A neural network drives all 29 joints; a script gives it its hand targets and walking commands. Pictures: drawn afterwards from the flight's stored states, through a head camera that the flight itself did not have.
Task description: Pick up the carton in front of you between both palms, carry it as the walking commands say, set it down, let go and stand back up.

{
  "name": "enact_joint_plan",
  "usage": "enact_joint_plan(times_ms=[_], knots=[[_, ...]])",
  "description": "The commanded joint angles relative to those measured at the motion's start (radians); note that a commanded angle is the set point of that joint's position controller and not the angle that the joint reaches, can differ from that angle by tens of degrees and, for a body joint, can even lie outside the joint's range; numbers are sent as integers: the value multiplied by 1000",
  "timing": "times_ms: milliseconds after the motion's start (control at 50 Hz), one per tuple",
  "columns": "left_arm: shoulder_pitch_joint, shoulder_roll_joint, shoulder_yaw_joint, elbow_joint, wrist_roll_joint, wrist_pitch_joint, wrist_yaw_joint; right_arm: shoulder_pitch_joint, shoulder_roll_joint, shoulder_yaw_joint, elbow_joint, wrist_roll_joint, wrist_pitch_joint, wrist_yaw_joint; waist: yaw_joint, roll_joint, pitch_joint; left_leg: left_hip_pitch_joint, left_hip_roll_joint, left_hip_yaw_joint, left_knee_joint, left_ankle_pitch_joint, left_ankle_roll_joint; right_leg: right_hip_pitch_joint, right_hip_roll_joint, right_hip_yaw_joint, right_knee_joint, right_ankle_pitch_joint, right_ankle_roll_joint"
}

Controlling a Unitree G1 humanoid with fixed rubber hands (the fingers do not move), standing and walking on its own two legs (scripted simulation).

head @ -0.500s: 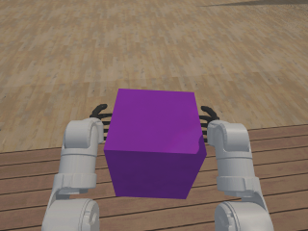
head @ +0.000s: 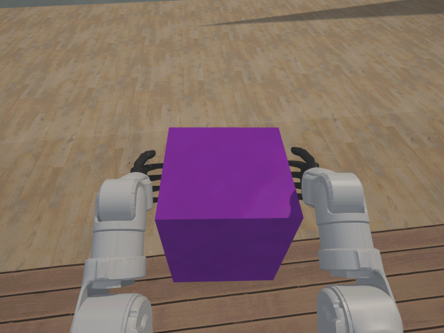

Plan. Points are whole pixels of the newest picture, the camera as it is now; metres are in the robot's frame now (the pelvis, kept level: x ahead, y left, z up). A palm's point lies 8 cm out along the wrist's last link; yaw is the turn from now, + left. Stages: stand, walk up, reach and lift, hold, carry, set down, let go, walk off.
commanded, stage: carry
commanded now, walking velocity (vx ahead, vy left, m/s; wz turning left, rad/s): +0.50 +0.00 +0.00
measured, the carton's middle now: (223, 207) +0.36 +0.00 +0.03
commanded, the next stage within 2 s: none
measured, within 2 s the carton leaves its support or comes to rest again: neither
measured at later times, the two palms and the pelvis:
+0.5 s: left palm (141, 104) +0.63 +0.19 +0.09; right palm (259, 100) +0.63 -0.11 +0.10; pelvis +0.28 +0.03 -0.03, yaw -1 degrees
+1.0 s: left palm (173, 53) +0.92 +0.14 +0.09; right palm (264, 54) +0.91 -0.16 +0.09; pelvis +0.56 +0.01 -0.05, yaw +0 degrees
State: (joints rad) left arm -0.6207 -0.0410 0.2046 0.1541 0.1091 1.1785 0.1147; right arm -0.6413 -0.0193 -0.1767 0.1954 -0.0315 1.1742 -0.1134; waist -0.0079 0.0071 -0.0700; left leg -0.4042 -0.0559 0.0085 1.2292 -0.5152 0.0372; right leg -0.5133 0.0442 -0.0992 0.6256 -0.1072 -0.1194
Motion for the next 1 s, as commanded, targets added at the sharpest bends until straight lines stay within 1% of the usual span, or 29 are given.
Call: enact_joint_plan(times_ms=[0, 20, 60, 120, 180, 280, 340, 360, 380, 400, 420, 440, 460, 480, 500, 520, 540, 580, 600, 640, 680, 720, 780, 880, 900, 920, 940, 960, 980], knots=[[-777, -1081, -639, -178, -483, -28, -239, -767, 1183, 626, -184, 427, -26, 226, 42, -62, -443, -340, 76, -57, 17, 80, -6, 581, -318, 490, -215, 108, -118], [-828, -1107, -662, -221, -516, -33, -241, -778, 1194, 629, -215, 430, -30, 215, 37, -58, -443, -299, 81, -46, -24, 97, -11, 530, -306, 457, -235, 85, -108], [-863, -1130, -685, -281, -556, -36, -241, -771, 1198, 638, -266, 426, -36, 193, 36, -81, -457, -287, 90, -25, -79, 135, -19, 511, -291, 406, -237, 114, -116], [-842, -1119, -701, -327, -580, -32, -239, -743, 1165, 643, -319, 403, -38, 161, 58, -97, -472, -369, 104, -10, -169, 212, -28, 597, -280, 358, -204, 311, -125], [-812, -1081, -710, -352, -583, -24, -237, -722, 1113, 650, -358, 378, -33, 142, 84, -104, -481, -420, 104, 3, -259, 324, -30, 690, -260, 315, -166, 470, -105], [-708, -1031, -702, -259, -549, -4, -246, -644, 1041, 639, -305, 325, -4, 146, 124, -105, -433, -406, 64, 43, -495, 480, -6, 760, -204, 248, -105, 591, -84], [-672, -1029, -688, -167, -529, -4, -258, -617, 1023, 617, -229, 298, 9, 168, 146, -111, -366, -313, 28, 82, -696, 579, 14, 734, -177, 213, -71, 571, -63], [-670, -1035, -684, -139, -526, -7, -261, -611, 1022, 605, -203, 293, 10, 177, 135, -119, -354, -230, 24, 81, -763, 604, 31, 695, -175, 200, -51, 553, -45], [-672, -1047, -680, -111, -525, -10, -266, -603, 1022, 591, -177, 289, 10, 185, 104, -121, -363, -98, 17, 93, -818, 634, 50, 642, -170, 177, 5, 581, -22], [-678, -1061, -677, -83, -527, -13, -270, -591, 1024, 574, -145, 284, 7, 192, 54, -102, -392, 92, 10, 122, -874, 700, 61, 560, -150, 126, 109, 585, 7], [-694, -1072, -674, -61, -527, -18, -273, -580, 1020, 555, -118, 276, 2, 199, 3, -59, -435, 312, 70, 73, -828, 736, 58, 404, -119, 82, 267, 410, 38], [-698, -1083, -668, -40, -527, -23, -277, -564, 1007, 532, -95, 272, -1, 206, 7, 66, -487, 553, 275, -139, -671, 1085, 61, 153, -73, 56, 434, -138, 67], [-712, -1124, -645, 0, -524, -18, -276, -567, 989, 510, -49, 253, -10, 205, -51, 304, -601, 843, 464, -502, -666, 982, 280, -176, 49, 93, 725, -495, 116], [-720, -1122, -643, -15, -520, -26, -274, -541, 1034, 523, -40, 275, -19, 211, -54, 227, -587, 792, 429, -568, -733, 672, 284, -266, 8, 132, 779, -473, 86], [-767, -1143, -650, -39, -526, -33, -270, -606, 1076, 539, -91, 305, -30, 220, -58, 170, -524, 696, 370, -510, -769, 534, 252, -290, -18, 132, 760, -429, 72], [-800, -1160, -649, -68, -527, -44, -261, -691, 1124, 564, -143, 346, -36, 226, -49, 64, -469, 595, 346, -456, -793, 499, 215, -276, -50, 138, 703, -361, 76], [-807, -1166, -643, -95, -524, -49, -250, -764, 1164, 599, -196, 389, -41, 230, -32, 40, -439, 511, 331, -420, -816, 511, 203, -250, -68, 141, 639, -325, 82], [-798, -1173, -642, -155, -516, -55, -225, -837, 1210, 647, -275, 458, -49, 231, -18, 51, -439, 418, 309, -359, -848, 465, 184, -184, -87, 129, 560, -295, 95], [-787, -1169, -643, -179, -509, -56, -213, -846, 1217, 659, -302, 478, -50, 229, -19, 62, -447, 410, 302, -333, -848, 494, 187, -182, -89, 118, 531, -284, 103], [-758, -1148, -647, -218, -493, -56, -191, -838, 1215, 671, -341, 498, -50, 227, -32, 77, -462, 454, 298, -303, -836, 609, 201, -230, -97, 106, 469, -246, 118], [-729, -1117, -654, -250, -476, -55, -174, -809, 1198, 679, -361, 503, -46, 225, -48, 79, -476, 525, 291, -272, -810, 771, 194, -286, -99, 93, 410, -182, 121], [-711, -1084, -668, -281, -462, -53, -163, -782, 1177, 690, -377, 503, -42, 224, -59, 85, -485, 589, 276, -236, -784, 894, 174, -319, -97, 85, 354, -104, 111], [-705, -1032, -688, -320, -449, -42, -155, -755, 1135, 699, -394, 497, -34, 225, -76, 98, -468, 637, 238, -178, -748, 995, 147, -314, -76, 65, 231, 8, 92], [-644, -958, -675, -244, -410, -5, -171, -669, 1071, 685, -304, 457, -7, 233, -117, 110, -395, 671, 189, -122, -671, 1025, 132, -231, -12, -4, -75, 155, 63], [-634, -949, -664, -217, -403, 3, -177, -668, 1068, 680, -276, 452, -4, 237, -104, 116, -387, 633, 182, -103, -647, 1020, 118, -142, -5, -5, -145, 190, 51], [-627, -940, -649, -189, -399, 8, -183, -669, 1069, 676, -248, 448, -2, 241, -75, 124, -393, 574, 173, -71, -600, 1051, 94, -7, 9, -19, -206, 222, 34], [-623, -937, -635, -162, -392, 10, -190, -681, 1070, 668, -222, 447, -1, 246, -28, 112, -419, 485, 153, -17, -498, 1043, 64, 195, 13, -48, -275, 299, 22], [-612, -934, -618, -136, -387, 13, -197, -689, 1082, 665, -191, 452, 1, 249, 22, 69, -448, 311, 132, 17, -358, 877, 37, 426, -44, -5, -240, 337, 19], [-600, -921, -598, -111, -380, 14, -204, -715, 1090, 661, -170, 455, 3, 253, 31, -85, -527, 40, 98, 29, -180, 363, 3, 715, -288, 249, -43, 715, -25]])
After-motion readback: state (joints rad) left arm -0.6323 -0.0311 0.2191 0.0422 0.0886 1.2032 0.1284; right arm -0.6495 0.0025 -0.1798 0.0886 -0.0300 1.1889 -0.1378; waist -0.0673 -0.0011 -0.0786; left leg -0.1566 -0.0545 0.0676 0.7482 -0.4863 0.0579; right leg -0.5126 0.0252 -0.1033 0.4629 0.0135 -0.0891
